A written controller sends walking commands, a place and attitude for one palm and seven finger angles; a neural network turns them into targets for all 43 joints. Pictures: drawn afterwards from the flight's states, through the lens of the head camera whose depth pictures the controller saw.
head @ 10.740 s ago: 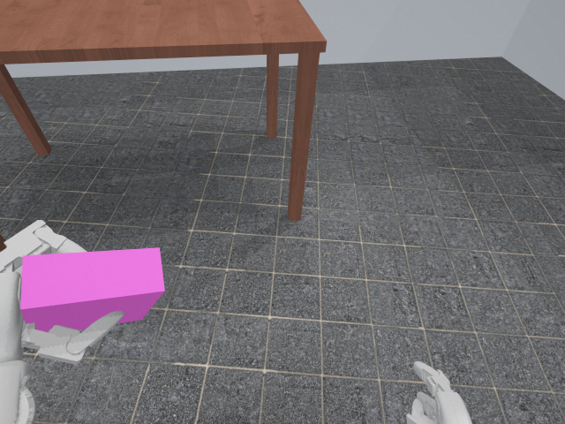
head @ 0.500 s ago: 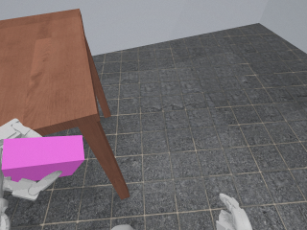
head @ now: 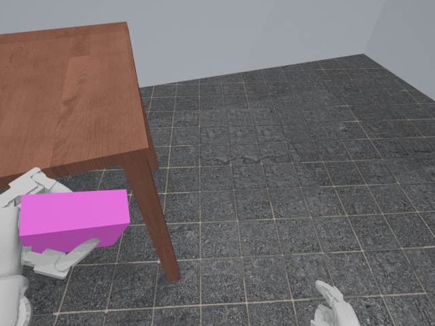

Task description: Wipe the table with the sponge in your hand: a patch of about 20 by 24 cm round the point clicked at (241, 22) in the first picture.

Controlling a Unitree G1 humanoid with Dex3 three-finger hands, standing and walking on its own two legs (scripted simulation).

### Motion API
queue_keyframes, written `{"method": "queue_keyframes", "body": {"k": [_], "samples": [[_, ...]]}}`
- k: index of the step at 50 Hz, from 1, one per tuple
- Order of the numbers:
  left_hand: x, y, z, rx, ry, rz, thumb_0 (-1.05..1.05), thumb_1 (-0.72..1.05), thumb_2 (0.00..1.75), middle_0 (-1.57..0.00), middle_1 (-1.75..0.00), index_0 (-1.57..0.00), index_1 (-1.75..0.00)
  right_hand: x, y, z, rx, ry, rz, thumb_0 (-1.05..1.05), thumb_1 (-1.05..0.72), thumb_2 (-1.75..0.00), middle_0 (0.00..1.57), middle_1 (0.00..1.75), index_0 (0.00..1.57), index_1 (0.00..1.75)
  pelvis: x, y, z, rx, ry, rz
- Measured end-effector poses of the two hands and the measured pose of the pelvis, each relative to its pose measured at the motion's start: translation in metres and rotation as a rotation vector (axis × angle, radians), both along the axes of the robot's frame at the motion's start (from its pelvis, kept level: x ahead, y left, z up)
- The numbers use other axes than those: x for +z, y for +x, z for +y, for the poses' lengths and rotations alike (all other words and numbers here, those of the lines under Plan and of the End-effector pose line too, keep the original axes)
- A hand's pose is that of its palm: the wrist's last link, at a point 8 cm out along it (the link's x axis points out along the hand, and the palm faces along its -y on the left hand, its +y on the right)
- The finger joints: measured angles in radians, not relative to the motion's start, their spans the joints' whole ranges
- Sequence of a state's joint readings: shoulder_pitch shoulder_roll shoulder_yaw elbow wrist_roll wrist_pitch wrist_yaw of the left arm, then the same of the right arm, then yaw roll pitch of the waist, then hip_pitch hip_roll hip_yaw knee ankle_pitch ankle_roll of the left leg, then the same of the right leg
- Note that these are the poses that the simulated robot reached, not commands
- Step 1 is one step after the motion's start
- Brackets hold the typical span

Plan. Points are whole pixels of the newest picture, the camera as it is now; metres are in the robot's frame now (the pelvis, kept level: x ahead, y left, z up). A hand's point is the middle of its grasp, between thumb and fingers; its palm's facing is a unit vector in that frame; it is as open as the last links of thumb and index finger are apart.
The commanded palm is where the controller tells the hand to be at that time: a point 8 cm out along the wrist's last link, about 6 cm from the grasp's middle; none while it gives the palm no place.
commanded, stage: come to a stop and stand still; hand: left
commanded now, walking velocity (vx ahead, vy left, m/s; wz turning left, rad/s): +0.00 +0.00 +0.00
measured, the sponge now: (90, 223) +0.22 +0.20 +0.15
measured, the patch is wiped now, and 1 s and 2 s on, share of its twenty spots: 0.00 0.00 0.00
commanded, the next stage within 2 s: look again from close up in 0.36 s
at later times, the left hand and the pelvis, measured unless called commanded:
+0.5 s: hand (44, 204) +0.23 +0.26 +0.17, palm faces +0.38 -0.80 -0.46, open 9.2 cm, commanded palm +0.16 +0.30 +0.18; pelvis +0.01 +0.02 +0.00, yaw +1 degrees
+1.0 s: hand (27, 179) +0.27 +0.31 +0.17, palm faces +0.40 -0.82 -0.41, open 9.3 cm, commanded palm +0.21 +0.34 +0.18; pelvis +0.05 +0.06 +0.00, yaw +0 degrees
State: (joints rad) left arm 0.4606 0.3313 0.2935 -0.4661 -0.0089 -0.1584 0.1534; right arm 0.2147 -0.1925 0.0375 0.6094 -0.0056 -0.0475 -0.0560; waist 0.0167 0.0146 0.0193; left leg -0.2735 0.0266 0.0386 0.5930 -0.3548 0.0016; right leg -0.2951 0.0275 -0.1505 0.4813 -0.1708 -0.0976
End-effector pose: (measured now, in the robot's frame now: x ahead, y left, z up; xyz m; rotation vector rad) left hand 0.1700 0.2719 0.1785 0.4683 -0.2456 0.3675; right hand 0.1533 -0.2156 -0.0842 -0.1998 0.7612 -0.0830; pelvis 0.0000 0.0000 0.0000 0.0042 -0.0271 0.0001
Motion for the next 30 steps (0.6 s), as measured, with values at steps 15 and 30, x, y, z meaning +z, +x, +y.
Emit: {"method": "queue_keyframes", "body": {"k": [15, 30], "samples": [[-0.001, 0.002, 0.02, 0.013, 0.029, 0.032, 0.0, -0.44, 1.04, -0.84, -1.35, -0.84, -1.34, -0.001, -0.021, 0.002, -0.034, -0.024, 0.042, 0.02, -0.9, -0.9, 0.2, 0.3, 0.21, 0.3, 0.003, -0.001, 0.013, -0.007, 0.0, 0.0], [0.043, 0.05, 0.063, 0.039, 0.116, -0.225, 0.0, -0.44, 1.04, -0.84, -1.35, -0.84, -1.35, 0.007, 0.01, 0.018, 0.067, -0.01, -0.031, 0.02, -0.91, -0.9, 0.2, 0.3, 0.2, 0.3, -0.001, 0.01, 0.017, 0.002, -0.019, 0.034]]}}
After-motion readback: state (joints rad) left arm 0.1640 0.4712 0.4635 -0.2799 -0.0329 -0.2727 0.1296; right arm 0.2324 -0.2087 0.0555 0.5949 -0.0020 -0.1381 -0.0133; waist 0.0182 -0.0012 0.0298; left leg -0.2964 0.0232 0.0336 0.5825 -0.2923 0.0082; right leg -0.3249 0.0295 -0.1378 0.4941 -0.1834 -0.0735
